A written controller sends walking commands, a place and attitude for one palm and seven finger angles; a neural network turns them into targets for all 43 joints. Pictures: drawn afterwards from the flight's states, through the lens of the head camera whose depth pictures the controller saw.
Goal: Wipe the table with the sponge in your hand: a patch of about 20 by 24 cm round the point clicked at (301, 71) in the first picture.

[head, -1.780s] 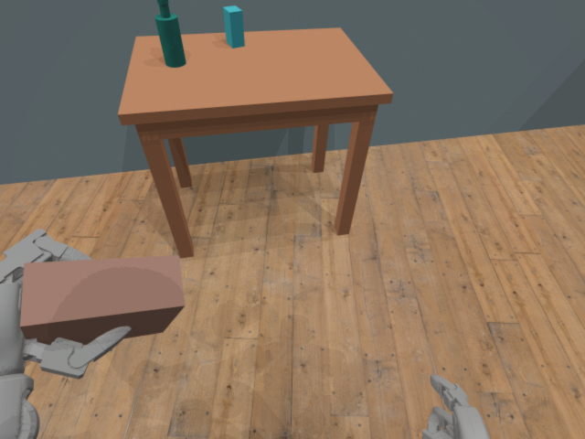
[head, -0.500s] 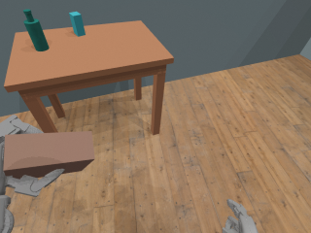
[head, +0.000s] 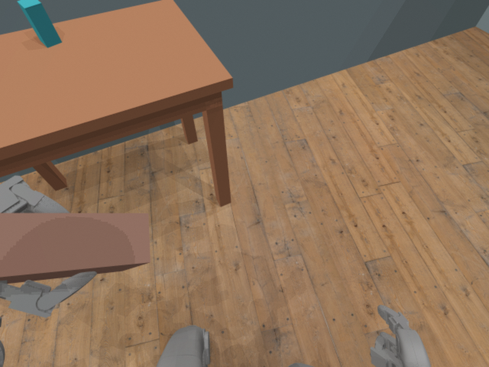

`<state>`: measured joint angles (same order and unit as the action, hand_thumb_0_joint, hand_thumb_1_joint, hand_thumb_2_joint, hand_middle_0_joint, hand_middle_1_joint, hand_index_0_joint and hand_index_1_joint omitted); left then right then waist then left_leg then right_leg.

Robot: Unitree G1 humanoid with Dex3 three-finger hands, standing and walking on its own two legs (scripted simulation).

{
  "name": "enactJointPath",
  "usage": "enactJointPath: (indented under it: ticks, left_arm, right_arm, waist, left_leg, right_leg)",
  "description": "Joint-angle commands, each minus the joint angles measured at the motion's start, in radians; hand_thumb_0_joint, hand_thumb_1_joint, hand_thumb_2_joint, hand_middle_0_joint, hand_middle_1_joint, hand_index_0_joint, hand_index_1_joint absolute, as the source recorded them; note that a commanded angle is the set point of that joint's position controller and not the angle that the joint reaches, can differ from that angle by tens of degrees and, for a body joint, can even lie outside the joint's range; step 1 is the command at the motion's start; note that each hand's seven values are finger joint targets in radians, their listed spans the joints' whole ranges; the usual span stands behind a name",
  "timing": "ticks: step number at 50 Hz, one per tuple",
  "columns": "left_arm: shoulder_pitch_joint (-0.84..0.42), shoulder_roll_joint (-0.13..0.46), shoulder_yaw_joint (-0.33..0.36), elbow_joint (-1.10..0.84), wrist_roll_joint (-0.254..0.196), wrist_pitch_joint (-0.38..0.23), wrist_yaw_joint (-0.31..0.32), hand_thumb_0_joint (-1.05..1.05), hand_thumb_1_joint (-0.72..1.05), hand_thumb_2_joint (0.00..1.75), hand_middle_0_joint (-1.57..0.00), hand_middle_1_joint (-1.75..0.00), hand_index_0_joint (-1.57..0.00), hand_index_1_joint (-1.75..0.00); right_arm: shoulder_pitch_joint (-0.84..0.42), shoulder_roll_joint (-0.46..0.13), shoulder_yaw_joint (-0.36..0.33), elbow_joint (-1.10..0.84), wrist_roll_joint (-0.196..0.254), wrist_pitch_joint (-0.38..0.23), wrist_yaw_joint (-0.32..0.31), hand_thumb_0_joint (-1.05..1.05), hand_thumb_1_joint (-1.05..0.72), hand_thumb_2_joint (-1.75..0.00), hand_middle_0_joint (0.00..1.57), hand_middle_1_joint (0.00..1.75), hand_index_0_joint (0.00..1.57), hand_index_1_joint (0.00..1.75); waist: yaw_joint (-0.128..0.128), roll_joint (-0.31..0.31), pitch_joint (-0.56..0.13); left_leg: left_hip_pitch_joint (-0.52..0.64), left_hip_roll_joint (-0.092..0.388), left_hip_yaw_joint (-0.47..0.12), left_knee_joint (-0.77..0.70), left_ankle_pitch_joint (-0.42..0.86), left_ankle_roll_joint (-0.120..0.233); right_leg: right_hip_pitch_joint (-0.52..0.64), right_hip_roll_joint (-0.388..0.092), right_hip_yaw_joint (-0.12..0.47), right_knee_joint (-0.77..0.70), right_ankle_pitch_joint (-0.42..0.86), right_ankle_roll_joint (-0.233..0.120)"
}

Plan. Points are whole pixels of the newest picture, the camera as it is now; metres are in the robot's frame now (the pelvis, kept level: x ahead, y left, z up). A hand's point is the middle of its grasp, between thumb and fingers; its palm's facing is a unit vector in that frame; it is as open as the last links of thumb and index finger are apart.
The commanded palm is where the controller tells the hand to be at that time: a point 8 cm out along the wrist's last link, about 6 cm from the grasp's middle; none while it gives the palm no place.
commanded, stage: walk to a spot facing it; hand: left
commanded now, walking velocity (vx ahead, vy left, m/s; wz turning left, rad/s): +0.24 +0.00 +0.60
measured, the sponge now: (96, 247) +0.24 +0.18 +0.14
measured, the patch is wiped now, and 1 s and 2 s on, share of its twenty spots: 0.00 0.00 0.00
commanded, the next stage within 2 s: take the last steps up to it in 0.08 s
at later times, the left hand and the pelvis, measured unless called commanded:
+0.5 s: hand (10, 157) +0.32 +0.26 +0.22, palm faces +0.51 -0.76 -0.40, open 9.6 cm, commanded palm +0.26 +0.31 +0.19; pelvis +0.13 +0.01 +0.01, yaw +6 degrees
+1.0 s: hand (132, 84) +0.47 +0.17 +0.20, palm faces +0.36 -0.74 -0.57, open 9.6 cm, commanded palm +0.41 +0.22 +0.19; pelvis +0.26 -0.07 +0.01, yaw +2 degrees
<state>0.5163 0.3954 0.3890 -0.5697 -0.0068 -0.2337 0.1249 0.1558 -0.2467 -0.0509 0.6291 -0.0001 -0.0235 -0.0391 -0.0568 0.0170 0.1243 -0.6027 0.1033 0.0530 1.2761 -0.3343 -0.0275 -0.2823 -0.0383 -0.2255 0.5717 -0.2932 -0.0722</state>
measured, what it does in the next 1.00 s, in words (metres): walks ahead: left foot, then right foot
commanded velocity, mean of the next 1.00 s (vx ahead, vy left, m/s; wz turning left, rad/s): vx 0.27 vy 0.02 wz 0.00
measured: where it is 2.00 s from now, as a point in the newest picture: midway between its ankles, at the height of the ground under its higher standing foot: (257, 280)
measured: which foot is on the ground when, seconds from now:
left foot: up 0.00-0.22, down 0.24-0.68, up 0.70-1.00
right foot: down 0.00-0.24, up 0.26-0.64, down 0.66-1.00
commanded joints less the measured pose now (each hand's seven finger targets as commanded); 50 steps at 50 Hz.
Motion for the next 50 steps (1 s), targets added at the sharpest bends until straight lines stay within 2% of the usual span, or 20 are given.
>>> enactJointPath:
  ticks: [1, 7, 9, 10, 11, 12, 13, 14, 16, 21, 28, 31, 32, 33, 34, 35, 36, 38, 41, 50]
  left_arm:
    - [0.041, 0.186, 0.201, -0.228, -0.021, -0.075, 0.057, 0.00, 0.10, 1.30, -1.20, -1.60, -1.20, -1.60]
    - [-0.004, 0.126, 0.132, -0.155, -0.018, -0.044, 0.076, 0.00, 0.10, 1.30, -1.20, -1.60, -1.20, -1.60]
    - [-0.080, 0.131, 0.106, -0.174, -0.015, -0.042, 0.083, 0.00, 0.10, 1.30, -1.20, -1.60, -1.20, -1.60]
    - [-0.118, 0.134, 0.090, -0.199, -0.014, -0.048, 0.084, 0.00, 0.10, 1.30, -1.20, -1.60, -1.20, -1.60]
    - [-0.138, 0.121, 0.067, -0.223, -0.016, -0.058, 0.080, 0.00, 0.10, 1.30, -1.20, -1.60, -1.20, -1.60]
    - [-0.176, 0.136, 0.075, -0.269, -0.024, -0.071, 0.082, 0.00, 0.10, 1.30, -1.20, -1.60, -1.20, -1.60]
    - [-0.233, 0.194, 0.089, -0.253, 0.001, -0.075, 0.080, 0.00, 0.10, 1.30, -1.20, -1.60, -1.20, -1.60]
    - [-0.265, 0.219, 0.104, -0.250, 0.000, -0.071, 0.068, 0.00, 0.10, 1.30, -1.20, -1.60, -1.20, -1.60]
    - [-0.268, 0.244, 0.141, -0.328, -0.003, -0.069, 0.066, 0.00, 0.10, 1.30, -1.20, -1.60, -1.20, -1.60]
    - [-0.106, 0.123, 0.105, -0.290, -0.026, -0.062, 0.047, 0.00, 0.10, 1.30, -1.20, -1.60, -1.20, -1.60]
    - [-0.164, 0.063, 0.039, -0.020, -0.023, -0.019, 0.038, 0.00, 0.10, 1.30, -1.20, -1.60, -1.20, -1.60]
    - [-0.231, 0.071, 0.008, -0.035, -0.010, 0.001, 0.040, 0.00, 0.10, 1.30, -1.20, -1.60, -1.20, -1.60]
    - [-0.247, 0.080, -0.002, -0.053, -0.004, 0.005, 0.041, 0.00, 0.10, 1.30, -1.20, -1.60, -1.20, -1.60]
    - [-0.251, 0.119, 0.017, -0.071, 0.006, 0.007, 0.046, 0.00, 0.10, 1.30, -1.20, -1.60, -1.20, -1.60]
    - [-0.264, 0.170, 0.042, -0.109, 0.007, 0.011, 0.053, 0.00, 0.10, 1.30, -1.20, -1.60, -1.20, -1.60]
    - [-0.291, 0.204, 0.074, -0.159, -0.001, 0.008, 0.063, 0.00, 0.10, 1.30, -1.20, -1.60, -1.20, -1.60]
    - [-0.346, 0.191, 0.063, -0.209, -0.012, -0.006, 0.057, 0.00, 0.10, 1.30, -1.20, -1.60, -1.20, -1.60]
    - [-0.138, 0.212, 0.134, -0.171, -0.010, -0.026, 0.063, 0.00, 0.10, 1.30, -1.20, -1.60, -1.20, -1.60]
    - [-0.034, 0.210, 0.174, -0.192, -0.017, -0.053, 0.063, 0.00, 0.10, 1.30, -1.20, -1.60, -1.20, -1.60]
    - [0.039, 0.153, 0.163, -0.069, -0.040, -0.086, 0.059, 0.00, 0.10, 1.30, -1.20, -1.60, -1.20, -1.60]
  right_arm:
    - [-0.036, -0.031, -0.011, -0.180, 0.001, -0.037, -0.009, 0.00, -0.90, -0.90, 0.20, 0.30, 0.20, 0.30]
    - [0.005, -0.023, -0.013, -0.207, -0.001, -0.049, -0.022, 0.00, -0.90, -0.90, 0.20, 0.30, 0.20, 0.30]
    - [0.031, -0.030, -0.014, -0.197, -0.005, -0.053, -0.034, 0.00, -0.90, -0.90, 0.20, 0.30, 0.20, 0.30]
    - [0.029, -0.037, -0.017, -0.205, -0.005, -0.054, -0.044, 0.00, -0.90, -0.90, 0.20, 0.30, 0.20, 0.30]
    - [0.014, -0.054, -0.018, -0.211, -0.005, -0.060, -0.047, 0.00, -0.90, -0.90, 0.20, 0.30, 0.20, 0.30]
    - [0.013, -0.060, -0.006, -0.221, -0.001, -0.074, -0.036, 0.00, -0.90, -0.90, 0.20, 0.30, 0.20, 0.30]
    - [0.009, -0.052, 0.009, -0.212, 0.002, -0.083, -0.021, 0.00, -0.90, -0.90, 0.20, 0.30, 0.20, 0.30]
    - [-0.020, -0.057, 0.012, -0.192, -0.007, -0.086, -0.021, 0.00, -0.90, -0.90, 0.20, 0.30, 0.20, 0.30]
    - [-0.023, -0.061, -0.008, -0.178, 0.006, -0.099, -0.016, 0.00, -0.90, -0.90, 0.20, 0.30, 0.20, 0.30]
    - [-0.016, -0.056, -0.002, -0.169, 0.002, -0.133, 0.004, 0.00, -0.90, -0.90, 0.20, 0.30, 0.20, 0.30]
    - [-0.007, -0.061, 0.011, -0.162, 0.006, -0.111, -0.029, 0.00, -0.90, -0.90, 0.20, 0.30, 0.20, 0.30]
    - [-0.026, -0.057, 0.020, -0.173, 0.009, -0.098, -0.036, 0.00, -0.90, -0.90, 0.20, 0.30, 0.20, 0.30]
    - [-0.029, -0.049, 0.023, -0.172, 0.010, -0.094, -0.037, 0.00, -0.90, -0.90, 0.20, 0.30, 0.20, 0.30]
    - [-0.021, -0.027, 0.026, -0.170, 0.010, -0.088, -0.036, 0.00, -0.90, -0.90, 0.20, 0.30, 0.20, 0.30]
    - [-0.057, -0.006, 0.038, -0.192, 0.010, -0.089, -0.036, 0.00, -0.90, -0.90, 0.20, 0.30, 0.20, 0.30]
    - [-0.102, -0.028, 0.043, -0.190, 0.003, -0.100, -0.038, 0.00, -0.90, -0.90, 0.20, 0.30, 0.20, 0.30]
    - [-0.086, -0.049, 0.017, -0.170, 0.008, -0.108, -0.026, 0.00, -0.90, -0.90, 0.20, 0.30, 0.20, 0.30]
    - [-0.078, -0.036, 0.023, -0.147, 0.002, -0.094, -0.026, 0.00, -0.90, -0.90, 0.20, 0.30, 0.20, 0.30]
    - [-0.078, -0.030, 0.011, -0.147, 0.001, -0.058, -0.021, 0.00, -0.90, -0.90, 0.20, 0.30, 0.20, 0.30]
    - [-0.003, -0.057, -0.019, -0.183, 0.011, -0.050, 0.002, 0.00, -0.90, -0.90, 0.20, 0.30, 0.20, 0.30]
  waist:
    - [0.050, -0.074, -0.242]
    - [0.070, -0.172, -0.205]
    - [0.031, -0.124, -0.257]
    - [0.017, -0.052, -0.290]
    - [0.025, 0.147, -0.318]
    - [0.048, 0.307, -0.332]
    - [0.044, 0.201, -0.290]
    - [0.042, 0.171, -0.265]
    - [0.060, 0.181, -0.235]
    - [0.060, 0.247, -0.243]
    - [0.046, 0.165, -0.173]
    - [0.059, 0.124, -0.197]
    - [0.060, 0.065, -0.206]
    - [0.062, -0.104, -0.243]
    - [0.080, -0.355, -0.239]
    - [0.089, -0.279, -0.218]
    - [0.061, -0.254, -0.254]
    - [0.065, -0.077, -0.217]
    - [0.053, 0.001, -0.243]
    - [0.061, -0.134, -0.244]
  left_leg:
    - [0.030, 0.043, 0.022, -0.318, 0.043, 0.003]
    - [0.176, -0.027, 0.156, -0.610, 0.073, 0.023]
    - [0.362, -0.090, 0.199, -0.734, 0.168, 0.030]
    - [0.507, -0.079, 0.159, -0.792, 0.228, 0.049]
    - [0.656, 0.083, -0.092, -0.833, 0.362, 0.130]
    - [0.729, 0.337, -0.483, -0.868, 0.655, 0.283]
    - [0.659, 0.362, -0.527, -0.901, 0.559, 0.315]
    - [0.571, 0.359, -0.510, -0.935, 0.401, 0.305]
    - [0.495, 0.298, -0.354, -0.941, 0.263, 0.268]
    - [0.377, 0.205, -0.086, -1.010, 0.097, 0.167]
    - [0.397, 0.230, -0.026, -1.007, 0.043, 0.150]
    - [0.392, 0.189, 0.035, -0.860, -0.047, 0.110]
    - [0.356, 0.152, 0.056, -0.750, -0.060, 0.093]
    - [0.254, 0.083, 0.112, -0.499, -0.066, 0.073]
    - [-0.014, -0.052, 0.120, -0.218, -0.263, 0.029]
    - [-0.097, -0.047, 0.007, -0.069, -0.263, 0.012]
    - [-0.088, -0.034, -0.054, 0.002, -0.184, 0.005]
    - [-0.136, -0.010, -0.063, 0.059, -0.073, -0.013]
    - [-0.180, -0.012, -0.043, 0.059, -0.010, -0.016]
    - [-0.114, -0.014, 0.066, -0.431, 0.123, 0.001]
  right_leg:
    - [0.205, -0.309, 0.160, -0.211, 0.480, -0.068]
    - [0.211, -0.313, 0.105, -0.103, 0.592, -0.032]
    - [0.154, -0.270, 0.039, 0.082, 0.597, 0.009]
    - [0.076, -0.229, 0.028, 0.236, 0.547, 0.045]
    - [-0.074, -0.124, 0.023, 0.446, 0.142, 0.085]
    - [-0.276, -0.009, 0.109, 0.658, -0.356, 0.107]
    - [-0.323, -0.014, 0.217, 0.751, -0.359, 0.086]
    - [-0.332, -0.062, 0.249, 0.763, -0.309, 0.089]
    - [-0.335, -0.085, 0.257, 0.699, -0.212, 0.092]
    - [-0.200, -0.051, 0.141, 0.469, -0.053, 0.102]
    - [-0.120, 0.005, 0.050, 0.148, -0.088, 0.118]
    - [0.025, 0.034, 0.017, -0.061, -0.028, 0.111]
    - [0.092, 0.010, 0.059, -0.138, -0.003, 0.096]
    - [0.186, -0.121, 0.259, -0.220, 0.006, 0.030]
    - [0.318, -0.323, 0.627, -0.282, 0.175, -0.082]
    - [0.311, -0.402, 0.689, -0.297, 0.286, -0.128]
    - [0.316, -0.367, 0.669, -0.300, 0.245, -0.077]
    - [0.344, -0.308, 0.511, -0.223, 0.497, -0.094]
    - [0.379, -0.277, 0.339, -0.201, 0.664, -0.074]
    - [0.442, -0.237, 0.262, -0.207, 0.833, -0.002]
